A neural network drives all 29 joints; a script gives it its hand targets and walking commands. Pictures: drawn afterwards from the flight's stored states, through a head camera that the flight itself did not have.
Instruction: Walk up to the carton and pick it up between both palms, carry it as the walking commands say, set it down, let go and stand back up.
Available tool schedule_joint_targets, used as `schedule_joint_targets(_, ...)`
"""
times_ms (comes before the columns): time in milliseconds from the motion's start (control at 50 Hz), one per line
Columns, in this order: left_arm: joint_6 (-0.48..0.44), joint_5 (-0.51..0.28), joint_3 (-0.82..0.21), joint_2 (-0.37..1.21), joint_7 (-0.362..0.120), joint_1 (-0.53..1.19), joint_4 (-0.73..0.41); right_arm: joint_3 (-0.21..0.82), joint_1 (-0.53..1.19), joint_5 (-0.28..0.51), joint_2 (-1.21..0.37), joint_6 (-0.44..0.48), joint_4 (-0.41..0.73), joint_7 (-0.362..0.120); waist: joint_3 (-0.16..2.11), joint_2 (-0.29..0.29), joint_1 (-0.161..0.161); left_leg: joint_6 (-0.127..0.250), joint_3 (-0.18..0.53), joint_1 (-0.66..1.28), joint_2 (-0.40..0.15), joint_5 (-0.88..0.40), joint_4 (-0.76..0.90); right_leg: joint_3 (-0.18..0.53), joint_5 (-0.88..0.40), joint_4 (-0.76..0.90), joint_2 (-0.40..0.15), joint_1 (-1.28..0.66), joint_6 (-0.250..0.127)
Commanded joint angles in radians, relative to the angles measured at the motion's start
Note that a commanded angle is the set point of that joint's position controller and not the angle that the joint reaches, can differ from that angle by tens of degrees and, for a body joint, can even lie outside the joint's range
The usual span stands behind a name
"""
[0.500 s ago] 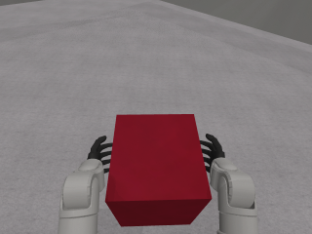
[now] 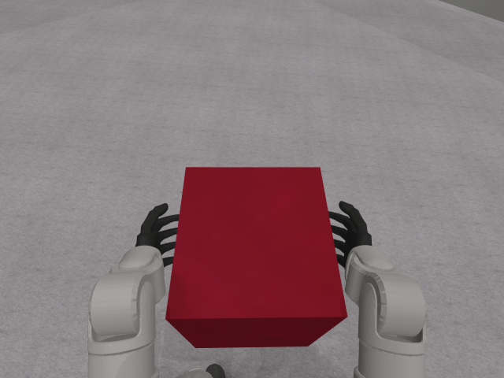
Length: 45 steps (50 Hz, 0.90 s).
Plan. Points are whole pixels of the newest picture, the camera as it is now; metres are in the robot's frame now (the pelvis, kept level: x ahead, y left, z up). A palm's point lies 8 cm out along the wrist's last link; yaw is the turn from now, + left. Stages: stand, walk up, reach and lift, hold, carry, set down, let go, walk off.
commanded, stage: carry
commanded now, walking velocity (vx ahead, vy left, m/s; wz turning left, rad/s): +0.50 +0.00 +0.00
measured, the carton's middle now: (252, 265) +0.29 +0.01 +0.01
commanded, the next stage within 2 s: none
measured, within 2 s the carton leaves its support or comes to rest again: neither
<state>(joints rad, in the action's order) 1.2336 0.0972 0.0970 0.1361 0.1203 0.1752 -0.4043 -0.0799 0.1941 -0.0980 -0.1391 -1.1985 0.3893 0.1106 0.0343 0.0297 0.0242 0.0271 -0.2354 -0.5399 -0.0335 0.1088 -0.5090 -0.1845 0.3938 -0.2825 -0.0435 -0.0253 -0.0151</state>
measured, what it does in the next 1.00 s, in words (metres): walks ahead: left foot, then right foot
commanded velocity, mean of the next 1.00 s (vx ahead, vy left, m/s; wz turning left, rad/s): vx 0.50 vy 0.00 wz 0.00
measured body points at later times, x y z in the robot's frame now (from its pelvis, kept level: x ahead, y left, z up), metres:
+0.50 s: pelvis +0.36 -0.03 -0.02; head +0.36 -0.03 +0.43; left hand +0.64 +0.11 +0.06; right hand +0.64 -0.19 +0.07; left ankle +0.16 +0.08 -0.72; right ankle +0.47 -0.12 -0.74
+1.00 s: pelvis +0.68 +0.00 +0.00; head +0.69 +0.00 +0.45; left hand +0.96 +0.13 +0.06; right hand +0.95 -0.16 +0.07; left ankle +0.73 +0.07 -0.74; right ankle +0.53 -0.11 -0.66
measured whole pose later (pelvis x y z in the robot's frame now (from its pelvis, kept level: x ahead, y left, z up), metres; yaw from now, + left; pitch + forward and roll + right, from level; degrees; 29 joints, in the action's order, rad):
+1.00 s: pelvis +0.68 +0.00 +0.00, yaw -3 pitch +4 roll +1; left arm 1.25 0.12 0.12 0.13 0.11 0.17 -0.32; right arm -0.07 0.20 -0.12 -0.14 -1.19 0.27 0.10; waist 0.07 0.03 -0.01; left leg 0.08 -0.27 -0.38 -0.04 0.20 -0.51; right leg -0.07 0.45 -1.05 -0.07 0.33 0.00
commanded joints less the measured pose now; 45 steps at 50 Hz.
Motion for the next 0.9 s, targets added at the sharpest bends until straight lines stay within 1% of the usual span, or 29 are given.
schedule_joint_targets(0, -0.015, -0.446, -0.722, 0.866, -0.291, 0.481, -0.124, 0.684, 0.336, 0.36, -0.936, -0.006, 0.036, -0.224, 0.363, 0.124, -0.034, 0.034, -0.093, 0.462, 0.084, -0.059, 0.088, -0.04, -0.958, -0.288, -0.118, 0.004, -0.031)
schedule_joint_targets(20, -0.012, -0.436, -0.721, 0.856, -0.296, 0.483, -0.113, 0.674, 0.324, 0.35, -0.928, -0.009, 0.026, -0.228, 0.422, 0.087, -0.059, 0.061, 0.018, 0.671, -0.003, 0.011, 0.078, -0.031, -0.775, -0.456, -0.096, 0.169, -0.01)
schedule_joint_targets(40, -0.006, -0.425, -0.718, 0.848, -0.302, 0.491, -0.103, 0.649, 0.318, 0.331, -0.904, -0.013, 0.001, -0.231, 0.48, -0.106, -0.074, 0.135, 0.383, 0.835, -0.239, 0.103, 0.131, -0.02, -0.432, -0.737, -0.021, 0.397, 0.007)
schedule_joint_targets(60, 0.0, -0.42, -0.719, 0.858, -0.299, 0.493, -0.099, 0.656, 0.327, 0.346, -0.918, -0.011, -0.023, -0.241, 0.488, -0.296, -0.066, 0.27, 0.732, 0.963, -0.415, 0.065, 0.239, 0.097, 0.071, -0.964, 0.095, 0.704, 0.021)
schedule_joint_targets(80, -0.005, -0.426, -0.716, 0.89, -0.299, 0.492, -0.079, 0.653, 0.336, 0.352, -0.944, -0.007, -0.006, -0.243, 0.462, -0.193, -0.059, 0.262, 0.655, 0.911, -0.416, 0.043, 0.23, 0.2, 0.073, -1.024, -0.007, 0.754, -0.007)
schedule_joint_targets(120, -0.022, -0.426, -0.714, 0.929, -0.297, 0.546, -0.081, 0.678, 0.392, 0.378, -0.983, 0.004, 0.002, -0.251, 0.395, -0.055, -0.056, 0.2, 0.5, 0.777, -0.368, -0.119, 0.235, 0.203, 0.01, -0.931, -0.068, 0.749, -0.019)
schedule_joint_targets(140, -0.033, -0.419, -0.712, 0.94, -0.291, 0.551, -0.082, 0.693, 0.425, 0.393, -0.995, 0.009, 0.02, -0.256, 0.373, -0.048, -0.05, 0.169, 0.425, 0.712, -0.346, -0.141, 0.253, 0.196, -0.017, -0.847, -0.086, 0.712, -0.018)
schedule_joint_targets(160, -0.043, -0.415, -0.703, 0.943, -0.283, 0.549, -0.083, 0.7, 0.448, 0.406, -0.997, 0.015, 0.036, -0.259, 0.369, -0.064, -0.049, 0.149, 0.358, 0.658, -0.321, -0.127, 0.269, 0.171, -0.041, -0.782, -0.082, 0.667, -0.012)
schedule_joint_targets(200, -0.054, -0.403, -0.701, 0.95, -0.264, 0.518, -0.085, 0.711, 0.443, 0.417, -0.985, 0.017, 0.053, -0.264, 0.349, -0.126, -0.047, 0.14, 0.271, 0.62, -0.287, -0.164, 0.29, 0.114, -0.066, -0.667, -0.062, 0.645, -0.005)
schedule_joint_targets(280, -0.06, -0.382, -0.704, 0.938, -0.238, 0.46, -0.096, 0.716, 0.388, 0.421, -0.949, 0.013, 0.056, -0.275, 0.289, -0.171, -0.051, 0.116, 0.132, 0.635, -0.227, -0.305, 0.268, 0.023, -0.214, -0.411, -0.027, 0.639, 0.004)
schedule_joint_targets(360, -0.05, -0.381, -0.709, 0.902, -0.238, 0.446, -0.086, 0.704, 0.374, 0.404, -0.909, 0.002, 0.047, -0.273, 0.238, -0.192, -0.056, 0.079, 0.052, 0.608, -0.202, -0.36, 0.228, -0.038, -0.351, -0.253, 0.004, 0.526, -0.004)
schedule_joint_targets(400, -0.04, -0.382, -0.706, 0.883, -0.242, 0.451, -0.076, 0.694, 0.378, 0.397, -0.891, -0.01, 0.037, -0.27, 0.238, -0.193, -0.053, 0.058, 0.029, 0.593, -0.196, -0.374, 0.143, -0.068, -0.342, -0.206, 0.02, 0.431, -0.01)
schedule_joint_targets(420, -0.035, -0.382, -0.702, 0.878, -0.244, 0.446, -0.067, 0.689, 0.381, 0.394, -0.884, -0.016, 0.034, -0.268, 0.261, -0.174, -0.044, 0.039, -0.004, 0.552, -0.173, -0.411, 0.035, -0.099, -0.312, -0.172, 0.05, 0.317, -0.015)
schedule_joint_targets(440, -0.032, -0.382, -0.698, 0.873, -0.247, 0.44, -0.063, 0.684, 0.379, 0.39, -0.875, -0.022, 0.034, -0.266, 0.317, -0.135, -0.03, 0.01, -0.027, 0.46, -0.143, -0.411, -0.124, -0.1, -0.279, -0.173, 0.058, 0.129, -0.022)
schedule_joint_targets(460, -0.028, -0.377, -0.692, 0.87, -0.251, 0.416, -0.061, 0.678, 0.39, 0.389, -0.856, -0.028, 0.032, -0.266, 0.383, -0.035, -0.001, -0.025, -0.012, 0.31, -0.122, -0.216, -0.339, 0.095, -0.221, -0.148, -0.09, -0.057, -0.042)
schedule_joint_targets(480, -0.025, -0.356, -0.678, 0.848, -0.257, 0.415, 0.004, 0.685, 0.404, 0.38, -0.865, -0.039, 0.022, -0.267, 0.445, 0.257, 0.0, -0.064, 0.048, 0.005, 0.015, 0.158, -0.651, 0.605, -0.147, -0.018, -0.339, -0.252, -0.195)
schedule_joint_targets(500, -0.025, -0.36, -0.667, 0.877, -0.261, 0.424, -0.006, 0.683, 0.374, 0.379, -0.892, -0.041, -0.016, -0.269, 0.43, 0.232, -0.002, -0.042, 0.167, -0.149, 0.025, 0.389, -0.777, 0.667, -0.27, 0.022, -0.384, -0.303, -0.242)
schedule_joint_targets(520, -0.032, -0.369, -0.674, 0.919, -0.264, 0.46, -0.012, 0.689, 0.413, 0.392, -0.916, -0.03, -0.006, -0.273, 0.42, 0.162, -0.001, -0.018, 0.224, -0.188, -0.024, 0.365, -0.811, 0.585, -0.375, 0.0, -0.375, -0.261, -0.242)
schedule_joint_targets(540, -0.04, -0.383, -0.689, 0.957, -0.266, 0.489, -0.022, 0.681, 0.44, 0.399, -0.941, -0.018, -0.002, -0.275, 0.411, 0.065, -0.005, -0.008, 0.233, -0.174, -0.054, 0.325, -0.779, 0.504, -0.438, -0.013, -0.353, -0.206, -0.215)
schedule_joint_targets(560, -0.049, -0.403, -0.707, 0.969, -0.27, 0.52, -0.052, 0.684, 0.443, 0.402, -0.966, -0.006, -0.002, -0.274, 0.406, 0.013, -0.008, -0.007, 0.241, -0.14, -0.079, 0.281, -0.694, 0.421, -0.457, -0.006, -0.335, -0.143, -0.179)
schedule_joint_targets(580, -0.059, -0.423, -0.716, 0.972, -0.272, 0.557, -0.09, 0.693, 0.455, 0.406, -0.986, 0.006, 0.007, -0.271, 0.407, 0.016, -0.01, -0.014, 0.234, -0.087, -0.091, 0.266, -0.603, 0.346, -0.444, 0.004, -0.312, -0.092, -0.147)
schedule_joint_targets(600, -0.064, -0.44, -0.718, 0.969, -0.275, 0.576, -0.109, 0.698, 0.461, 0.407, -1.0, 0.015, 0.022, -0.264, 0.407, 0.047, -0.007, -0.018, 0.204, -0.048, -0.08, 0.271, -0.523, 0.293, -0.442, 0.017, -0.294, -0.061, -0.132)
schedule_joint_targets(640, -0.063, -0.457, -0.711, 0.948, -0.279, 0.558, -0.126, 0.701, 0.435, 0.394, -1.002, 0.026, 0.038, -0.245, 0.387, 0.097, -0.003, -0.027, 0.152, -0.035, -0.058, 0.242, -0.398, 0.234, -0.435, 0.05, -0.276, -0.065, -0.137)
schedule_joint_targets(660, -0.061, -0.459, -0.708, 0.938, -0.281, 0.537, -0.128, 0.7, 0.417, 0.386, -0.997, 0.028, 0.043, -0.238, 0.367, 0.103, -0.002, -0.029, 0.137, -0.04, -0.055, 0.2, -0.327, 0.203, -0.449, 0.058, -0.265, -0.078, -0.135)
schedule_joint_targets(760, -0.043, -0.435, -0.708, 0.884, -0.288, 0.457, -0.119, 0.704, 0.343, 0.373, -0.962, 0.016, 0.037, -0.233, 0.279, 0.125, -0.001, -0.024, 0.035, 0.043, -0.007, 0.007, -0.035, 0.062, -0.61, 0.042, -0.216, -0.086, -0.1)
schedule_joint_targets(800, -0.033, -0.425, -0.708, 0.869, -0.289, 0.45, -0.106, 0.703, 0.354, 0.376, -0.946, 0.004, 0.034, -0.238, 0.258, 0.124, 0.001, -0.018, 0.001, 0.097, -0.001, -0.026, 0.016, 0.036, -0.582, 0.017, -0.211, -0.073, -0.087)
schedule_joint_targets(840, -0.022, -0.42, -0.713, 0.855, -0.288, 0.467, -0.093, 0.696, 0.354, 0.377, -0.933, -0.01, 0.015, -0.245, 0.26, 0.097, -0.016, -0.007, -0.044, 0.239, 0.018, -0.018, 0.084, -0.013, -0.541, -0.097, -0.179, -0.016, -0.056)
schedule_joint_targets(860, -0.016, -0.415, -0.714, 0.851, -0.289, 0.465, -0.079, 0.687, 0.344, 0.375, -0.926, -0.016, -0.003, -0.249, 0.292, 0.066, -0.029, 0.006, -0.045, 0.387, 0.02, 0.021, 0.092, -0.044, -0.553, -0.218, -0.146, 0.061, -0.029)
schedule_joint_targets(880, -0.011, -0.406, -0.712, 0.845, -0.292, 0.469, -0.063, 0.669, 0.33, 0.366, -0.914, -0.02, -0.03, -0.253, 0.354, 0.002, -0.053, 0.043, 0.091, 0.593, -0.079, 0.064, 0.093, -0.054, -0.488, -0.407, -0.114, 0.227, 0.008)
